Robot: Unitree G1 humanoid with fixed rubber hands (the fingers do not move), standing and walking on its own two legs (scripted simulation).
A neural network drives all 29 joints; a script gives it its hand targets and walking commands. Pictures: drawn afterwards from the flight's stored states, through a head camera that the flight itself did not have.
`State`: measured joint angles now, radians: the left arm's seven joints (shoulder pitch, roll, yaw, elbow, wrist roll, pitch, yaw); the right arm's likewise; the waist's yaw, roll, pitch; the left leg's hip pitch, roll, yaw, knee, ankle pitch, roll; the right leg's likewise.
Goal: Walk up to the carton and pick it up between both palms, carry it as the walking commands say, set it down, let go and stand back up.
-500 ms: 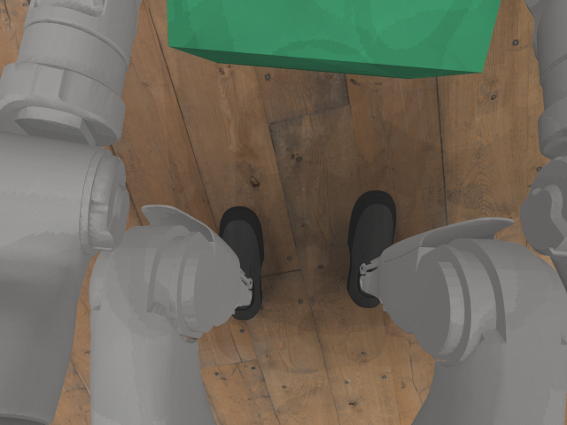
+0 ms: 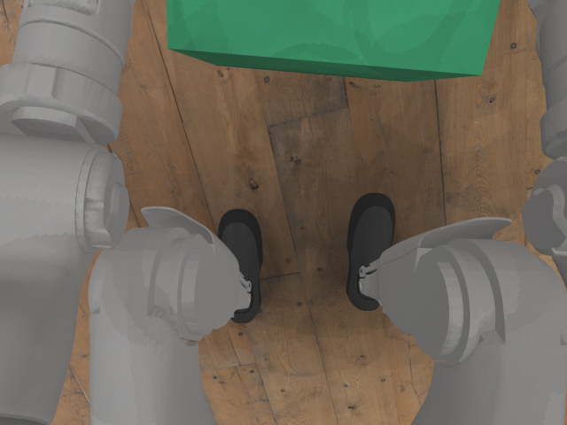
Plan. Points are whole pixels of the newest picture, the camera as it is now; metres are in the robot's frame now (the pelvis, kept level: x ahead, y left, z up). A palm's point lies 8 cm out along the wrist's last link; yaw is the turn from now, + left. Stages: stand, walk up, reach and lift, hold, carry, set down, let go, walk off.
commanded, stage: reach and lift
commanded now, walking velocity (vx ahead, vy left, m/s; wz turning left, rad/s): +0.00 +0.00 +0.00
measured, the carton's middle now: out of the picture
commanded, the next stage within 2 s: none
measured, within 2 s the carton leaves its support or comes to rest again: leaves its support in 0.40 s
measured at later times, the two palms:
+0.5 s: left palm out of the picture +0.58 +0.16 -0.14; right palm out of the picture +0.56 -0.21 -0.16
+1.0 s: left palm out of the picture +0.58 +0.15 -0.08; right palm out of the picture +0.56 -0.20 -0.10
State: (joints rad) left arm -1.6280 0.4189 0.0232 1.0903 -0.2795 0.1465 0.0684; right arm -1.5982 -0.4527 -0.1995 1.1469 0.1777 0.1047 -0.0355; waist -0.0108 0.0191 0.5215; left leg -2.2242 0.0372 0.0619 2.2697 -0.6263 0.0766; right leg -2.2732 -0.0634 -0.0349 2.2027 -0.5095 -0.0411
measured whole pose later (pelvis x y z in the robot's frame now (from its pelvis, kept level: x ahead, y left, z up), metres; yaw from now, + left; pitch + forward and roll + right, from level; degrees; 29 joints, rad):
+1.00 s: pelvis -0.01 -0.01 +0.01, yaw +1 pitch +25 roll +0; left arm -1.64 0.39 0.03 1.09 -0.23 0.28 0.18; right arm -1.56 -0.38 -0.19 1.05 0.18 0.31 -0.23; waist -0.01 0.02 0.52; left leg -2.06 0.01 0.05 2.24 -0.62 0.04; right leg -2.12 -0.05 -0.03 2.19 -0.51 -0.05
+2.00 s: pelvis -0.03 -0.02 +0.11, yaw +1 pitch +19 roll +1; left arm -1.51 0.34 0.15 0.97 -0.12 0.38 0.18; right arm -1.42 -0.31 -0.19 0.89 0.16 0.41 -0.30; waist -0.01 0.02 0.52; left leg -1.70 -0.01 0.03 1.93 -0.55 0.01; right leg -1.75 -0.02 -0.03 1.89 -0.47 -0.05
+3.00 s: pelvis -0.04 -0.02 +0.22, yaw +2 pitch +9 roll +1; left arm -1.31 0.28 0.19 0.89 -0.07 0.41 0.17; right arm -1.20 -0.23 -0.19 0.80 0.12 0.46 -0.31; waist -0.01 0.02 0.52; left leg -1.25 -0.03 0.01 1.57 -0.48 0.01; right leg -1.29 -0.01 -0.02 1.55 -0.42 -0.04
